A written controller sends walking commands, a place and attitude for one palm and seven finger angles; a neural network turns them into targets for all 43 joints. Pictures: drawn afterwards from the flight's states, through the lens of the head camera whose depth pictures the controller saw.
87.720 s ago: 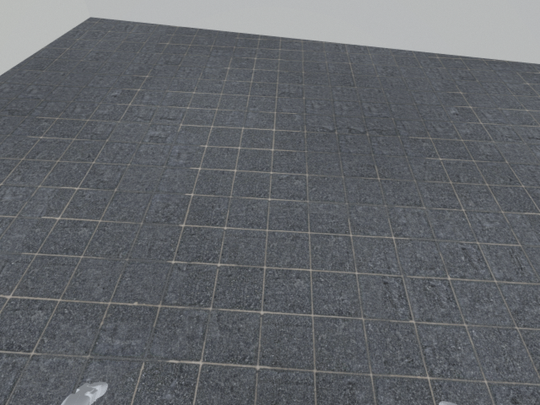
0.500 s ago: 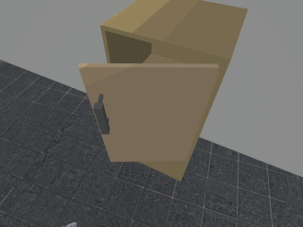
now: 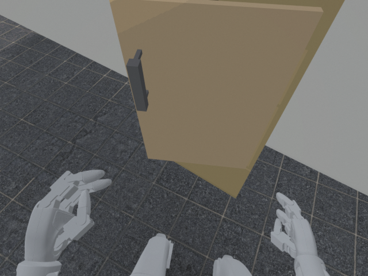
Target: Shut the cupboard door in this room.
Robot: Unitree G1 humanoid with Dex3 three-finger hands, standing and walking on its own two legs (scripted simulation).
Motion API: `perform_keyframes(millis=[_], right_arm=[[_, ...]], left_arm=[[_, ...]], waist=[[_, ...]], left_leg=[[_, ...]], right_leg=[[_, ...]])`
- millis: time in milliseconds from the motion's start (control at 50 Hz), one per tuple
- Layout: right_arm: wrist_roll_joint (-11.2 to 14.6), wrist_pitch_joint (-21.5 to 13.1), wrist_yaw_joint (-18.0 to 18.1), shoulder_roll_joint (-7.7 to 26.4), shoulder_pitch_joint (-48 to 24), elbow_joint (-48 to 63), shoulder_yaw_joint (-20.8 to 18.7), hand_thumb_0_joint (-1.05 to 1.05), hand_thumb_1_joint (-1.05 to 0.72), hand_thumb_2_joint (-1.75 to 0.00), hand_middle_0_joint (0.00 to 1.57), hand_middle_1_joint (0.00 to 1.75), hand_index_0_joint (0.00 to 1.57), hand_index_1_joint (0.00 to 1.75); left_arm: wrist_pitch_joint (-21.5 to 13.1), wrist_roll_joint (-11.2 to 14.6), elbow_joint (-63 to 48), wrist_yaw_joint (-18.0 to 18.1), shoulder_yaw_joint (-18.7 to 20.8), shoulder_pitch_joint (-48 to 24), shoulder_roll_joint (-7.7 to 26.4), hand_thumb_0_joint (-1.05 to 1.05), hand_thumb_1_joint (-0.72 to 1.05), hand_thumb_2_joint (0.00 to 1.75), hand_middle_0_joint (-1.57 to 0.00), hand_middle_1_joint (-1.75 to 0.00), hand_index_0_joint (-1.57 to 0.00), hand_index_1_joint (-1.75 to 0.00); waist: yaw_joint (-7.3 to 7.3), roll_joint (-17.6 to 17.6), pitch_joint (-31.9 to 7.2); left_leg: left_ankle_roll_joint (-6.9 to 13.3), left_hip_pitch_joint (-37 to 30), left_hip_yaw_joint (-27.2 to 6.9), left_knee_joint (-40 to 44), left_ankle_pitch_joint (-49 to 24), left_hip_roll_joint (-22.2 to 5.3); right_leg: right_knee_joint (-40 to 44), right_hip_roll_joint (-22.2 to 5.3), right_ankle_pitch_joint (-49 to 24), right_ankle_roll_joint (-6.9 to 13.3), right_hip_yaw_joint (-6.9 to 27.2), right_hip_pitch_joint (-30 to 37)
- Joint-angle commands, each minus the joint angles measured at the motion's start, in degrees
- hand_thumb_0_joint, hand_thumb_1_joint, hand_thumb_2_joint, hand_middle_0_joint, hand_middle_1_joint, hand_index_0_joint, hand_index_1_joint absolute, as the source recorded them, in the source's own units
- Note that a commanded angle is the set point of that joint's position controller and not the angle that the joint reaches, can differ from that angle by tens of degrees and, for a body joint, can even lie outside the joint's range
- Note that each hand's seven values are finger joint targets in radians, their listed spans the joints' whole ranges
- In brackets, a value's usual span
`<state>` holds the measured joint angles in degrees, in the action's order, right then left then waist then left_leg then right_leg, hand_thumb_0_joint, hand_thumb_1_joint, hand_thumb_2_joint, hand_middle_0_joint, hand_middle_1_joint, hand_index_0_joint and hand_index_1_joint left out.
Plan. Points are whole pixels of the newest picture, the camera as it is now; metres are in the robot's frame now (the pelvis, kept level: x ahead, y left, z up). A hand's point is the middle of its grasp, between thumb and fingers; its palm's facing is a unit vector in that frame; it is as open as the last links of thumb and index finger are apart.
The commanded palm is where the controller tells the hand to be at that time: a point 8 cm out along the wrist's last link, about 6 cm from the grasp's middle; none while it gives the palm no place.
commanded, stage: raise the hand and make a fist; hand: left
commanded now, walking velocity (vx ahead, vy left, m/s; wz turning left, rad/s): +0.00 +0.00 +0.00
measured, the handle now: (140, 81) +0.51 +0.18 +0.11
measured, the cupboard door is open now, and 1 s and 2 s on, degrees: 27 27 27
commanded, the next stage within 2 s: bring the fist close to the handle in 1.34 s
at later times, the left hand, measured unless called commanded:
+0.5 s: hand (91, 210) +0.21 +0.20 +0.08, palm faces -0.06 -1.00 -0.02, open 3.3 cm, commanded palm +0.19 +0.26 +0.10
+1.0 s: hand (66, 176) +0.24 +0.24 +0.13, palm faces +0.08 -0.99 -0.07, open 3.1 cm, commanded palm +0.22 +0.27 +0.12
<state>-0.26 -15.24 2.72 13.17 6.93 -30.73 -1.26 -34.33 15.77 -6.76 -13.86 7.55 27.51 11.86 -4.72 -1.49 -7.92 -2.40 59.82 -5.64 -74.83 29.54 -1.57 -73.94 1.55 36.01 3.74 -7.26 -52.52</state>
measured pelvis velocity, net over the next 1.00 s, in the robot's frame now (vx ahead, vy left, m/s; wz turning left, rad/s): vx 0.01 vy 0.04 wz -0.01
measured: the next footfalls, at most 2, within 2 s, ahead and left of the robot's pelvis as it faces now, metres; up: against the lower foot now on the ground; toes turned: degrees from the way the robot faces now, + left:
none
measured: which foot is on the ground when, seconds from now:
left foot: down 0.00-1.00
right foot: down 0.00-1.00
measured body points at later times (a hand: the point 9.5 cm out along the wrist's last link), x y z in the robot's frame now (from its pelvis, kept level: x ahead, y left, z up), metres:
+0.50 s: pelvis -0.01 +0.04 +0.02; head +0.05 +0.05 +0.47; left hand +0.21 +0.25 +0.08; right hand +0.17 -0.21 -0.04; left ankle +0.07 +0.14 -0.62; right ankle +0.01 -0.09 -0.62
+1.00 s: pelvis +0.01 +0.04 +0.05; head +0.05 +0.05 +0.49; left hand +0.23 +0.29 +0.14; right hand +0.19 -0.19 -0.02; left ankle +0.07 +0.14 -0.62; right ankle +0.01 -0.09 -0.62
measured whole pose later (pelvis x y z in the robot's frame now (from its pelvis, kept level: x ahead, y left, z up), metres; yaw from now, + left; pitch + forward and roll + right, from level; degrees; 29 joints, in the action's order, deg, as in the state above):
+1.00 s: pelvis +0.01 +0.04 +0.05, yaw -1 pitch +11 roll -3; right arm 0.6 -9.9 2.9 13.2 15.7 -28.7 2.2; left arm -20.5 15.8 -6.6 -9.2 10.1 21.7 14.9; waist -0.8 -2.4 -7.5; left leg 0.7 47.8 -2.8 -62.7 25.9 -0.9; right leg -59.6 0.9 30.2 0.4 -4.4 -40.3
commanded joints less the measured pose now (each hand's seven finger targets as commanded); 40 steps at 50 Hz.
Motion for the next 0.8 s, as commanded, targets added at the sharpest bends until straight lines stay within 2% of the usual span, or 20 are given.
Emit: perform_keyframes(millis=[0,20,60,100,140,160,200,240,260,280,320,380,460,520,560,600,660,720,760,780], right_arm=[[2.2,-0.9,1.9,6.7,2.8,7.6,-2.5,0.00,-0.90,-0.90,0.20,0.30,0.20,0.30],[2.7,0.2,2.0,6.8,2.5,8.9,-2.5,0.00,-0.90,-0.90,0.20,0.30,0.20,0.30],[3.3,2.1,2.1,6.1,0.5,11.1,-2.5,0.00,-0.90,-0.90,0.20,0.30,0.20,0.30],[3.1,3.2,2.1,4.9,0.2,12.4,-2.2,0.00,-0.90,-0.90,0.20,0.30,0.20,0.30],[2.4,3.1,2.1,4.0,0.9,11.9,-2.0,0.00,-0.90,-0.90,0.20,0.30,0.20,0.30],[1.9,2.8,2.2,3.8,1.0,11.0,-1.8,0.00,-0.90,-0.90,0.20,0.30,0.20,0.30],[1.1,1.7,1.4,3.8,2.6,10.0,-1.7,0.00,-0.90,-0.90,0.20,0.30,0.20,0.30],[0.6,0.6,0.7,4.9,3.1,8.9,-1.5,0.00,-0.90,-0.90,0.20,0.30,0.20,0.30],[0.4,0.1,0.7,5.5,2.8,8.7,-1.4,0.00,-0.90,-0.90,0.20,0.30,0.20,0.30],[0.5,-0.4,0.7,6.1,3.4,8.3,-1.4,0.00,-0.90,-0.90,0.20,0.30,0.20,0.30],[0.9,-1.0,0.9,7.0,4.1,8.5,-1.5,0.00,-0.90,-0.90,0.20,0.30,0.20,0.30],[1.9,-0.6,1.4,7.9,4.4,9.9,-1.8,0.00,-0.90,-0.90,0.20,0.30,0.20,0.30],[2.0,1.0,2.1,7.3,3.6,11.5,-1.7,0.00,-0.90,-0.90,0.20,0.30,0.20,0.30],[1.4,1.5,1.7,6.2,3.7,11.6,-1.0,0.00,-0.90,-0.90,0.20,0.30,0.20,0.30],[1.0,2.0,1.2,6.4,4.2,11.1,-0.6,0.00,-0.90,-0.90,0.20,0.30,0.20,0.30],[0.9,2.2,0.8,6.9,4.4,10.9,-0.4,0.00,-0.90,-0.90,0.20,0.30,0.20,0.30],[1.4,2.4,0.6,7.9,5.3,11.1,-0.2,0.00,-0.90,-0.90,0.20,0.30,0.20,0.30],[1.9,2.4,1.1,8.3,5.8,12.3,-0.1,0.00,-0.90,-0.90,0.20,0.30,0.20,0.30],[1.7,2.4,1.4,8.0,5.4,12.3,0.0,0.00,-0.90,-0.90,0.20,0.30,0.20,0.30],[1.5,2.5,1.5,7.6,5.1,12.6,0.2,0.00,-0.90,-0.90,0.20,0.30,0.20,0.30]], left_arm=[[7.6,0.9,-3.2,-5.1,0.2,-1.5,5.5,0.00,0.90,0.90,-0.73,-0.88,-0.73,-0.88],[12.5,1.1,-1.3,-5.7,0.8,1.5,5.6,0.00,0.90,0.90,-0.75,-0.90,-0.75,-0.90],[20.6,1.6,-0.5,-4.6,4.9,5.1,7.8,0.00,0.90,0.90,-0.79,-0.94,-0.79,-0.94],[23.0,2.4,-7.0,-1.1,8.7,3.3,9.1,0.00,0.90,0.90,-0.82,-0.98,-0.82,-0.98],[19.7,2.5,-11.9,3.8,10.2,0.3,8.4,0.00,0.90,0.90,-0.86,-1.02,-0.86,-1.02],[16.8,2.0,-13.0,6.3,11.7,-1.2,9.5,0.00,0.90,0.90,-0.88,-1.04,-0.88,-1.04],[10.0,0.6,-14.6,8.5,7.9,-2.1,6.8,0.00,0.90,0.90,-0.92,-1.08,-0.92,-1.08],[3.9,-0.8,-14.6,8.1,2.9,-4.4,4.8,0.00,0.90,0.90,-0.95,-1.12,-0.95,-1.12],[2.1,-1.3,-14.4,7.4,0.5,-6.3,4.2,0.00,0.90,0.90,-0.97,-1.14,-0.97,-1.14],[0.9,-1.4,-12.8,6.3,-0.6,-6.2,3.9,0.00,0.90,0.90,-0.99,-1.16,-0.99,-1.16],[1.2,-1.2,-9.7,3.7,-2.9,-3.5,3.1,0.00,0.90,0.90,-1.02,-1.20,-1.02,-1.20],[6.2,-0.7,-8.0,1.3,-1.5,-0.7,5.5,0.00,0.90,0.90,-1.08,-1.26,-1.08,-1.26],[10.3,-0.2,-15.8,4.9,6.3,-2.4,11.3,0.00,0.90,0.90,-1.15,-1.34,-1.15,-1.34],[9.2,0.1,-18.7,8.7,5.5,-3.5,8.0,0.00,0.90,0.90,-1.21,-1.40,-1.21,-1.40],[8.4,-0.4,-16.7,9.5,4.1,-4.5,6.8,0.00,0.90,0.90,-1.24,-1.44,-1.24,-1.44],[8.7,-1.3,-12.2,8.4,0.3,-4.5,4.1,0.00,0.90,0.90,-1.28,-1.48,-1.28,-1.48],[11.2,-2.6,-7.3,4.6,-3.1,-4.9,3.7,0.00,0.90,0.90,-1.30,-1.50,-1.30,-1.50],[13.8,-2.1,-8.8,1.9,-0.6,-6.8,7.3,0.00,0.90,0.90,-1.30,-1.50,-1.30,-1.50],[14.0,-0.9,-12.0,2.2,4.6,-8.2,11.3,0.00,0.90,0.90,-1.30,-1.50,-1.30,-1.50],[13.5,-0.2,-14.5,2.7,5.6,-9.2,11.4,0.00,0.90,0.90,-1.30,-1.50,-1.30,-1.50]], waist=[[5.87,4.6,-9.7],[4.64,6.8,-10.4],[0.98,6.4,-12.5],[0.26,6.4,-13.7],[0.55,5.3,-13.0],[0.42,5.5,-12.4],[1.60,2.0,-10.8],[3.93,-0.2,-8.5],[5.24,-1.2,-6.4],[5.75,-2.0,-7.1],[6.10,-1.8,-6.8],[4.91,-0.6,-9.0],[2.03,-4.0,-13.5],[2.61,-5.5,-12.2],[3.98,-4.3,-9.4],[5.66,-2.5,-5.5],[6.67,-2.3,-2.1],[5.47,-1.9,-5.9],[3.95,-3.3,-9.4],[3.60,-4.1,-11.3]], left_leg=[[4.4,-8.1,3.7,8.8,-7.6,1.3],[4.3,-7.8,3.9,10.1,-7.6,1.6],[4.2,-9.2,4.3,12.7,-8.8,2.4],[3.8,-11.5,4.3,14.5,-10.3,2.3],[3.7,-13.4,4.0,15.5,-12.3,1.7],[3.7,-13.4,3.6,15.7,-13.0,1.4],[3.4,-15.2,3.2,16.7,-13.5,1.2],[3.6,-15.8,2.6,16.3,-11.1,0.9],[3.9,-15.3,2.4,16.0,-9.0,0.9],[3.8,-15.4,2.2,16.2,-6.6,1.0],[3.8,-14.9,1.9,17.3,-2.6,1.0],[4.0,-15.5,1.6,20.1,0.1,1.4],[3.8,-20.5,1.1,23.4,-2.2,1.2],[3.3,-23.5,0.7,23.7,-6.5,0.9],[3.3,-22.6,0.1,23.3,-6.6,0.7],[3.2,-21.0,0.1,23.2,-4.6,0.5],[3.4,-19.8,-0.5,24.5,-0.8,0.5],[3.6,-21.6,0.1,25.0,-2.9,0.8],[3.6,-23.5,0.6,24.7,-6.7,1.1],[3.6,-24.8,0.9,24.7,-8.5,1.2]], right_leg=[[22.2,-1.5,-8.0,-4.1,13.1,6.2],[23.3,-2.0,-7.5,-4.5,13.6,8.9],[24.5,-2.7,-8.2,-4.7,14.0,14.8],[24.5,-3.6,-11.9,-5.4,13.3,17.3],[22.5,-2.7,-16.9,-5.0,10.9,16.0],[21.1,-1.8,-18.3,-4.4,9.6,15.4],[18.7,-0.8,-17.9,-3.2,6.7,10.8],[17.3,-0.1,-13.1,-2.5,5.1,4.9],[17.6,0.0,-10.2,-2.3,5.3,2.7],[17.8,-0.2,-7.4,-2.2,5.3,1.7],[18.8,-0.3,-4.2,-2.1,5.6,1.4],[20.8,-0.5,-2.4,-2.3,5.8,4.7],[20.0,0.4,-7.0,-2.0,4.0,9.3],[19.3,0.7,-11.7,-1.7,2.7,9.2],[19.4,1.0,-12.0,-1.8,2.3,7.8],[20.2,0.9,-10.8,-2.1,2.1,6.1],[21.5,0.8,-8.9,-2.1,2.5,5.8],[22.8,0.6,-9.9,-2.1,3.1,9.3],[22.8,0.8,-12.4,-1.8,3.4,11.8],[22.7,0.7,-13.6,-1.8,3.3,12.9]])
